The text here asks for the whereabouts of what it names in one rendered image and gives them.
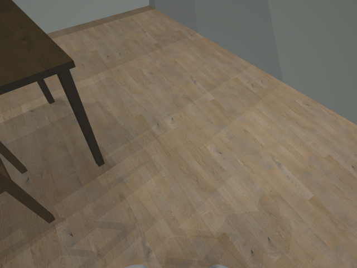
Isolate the table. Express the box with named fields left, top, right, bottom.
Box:
left=0, top=0, right=105, bottom=167

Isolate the chair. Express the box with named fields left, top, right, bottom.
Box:
left=0, top=142, right=55, bottom=223

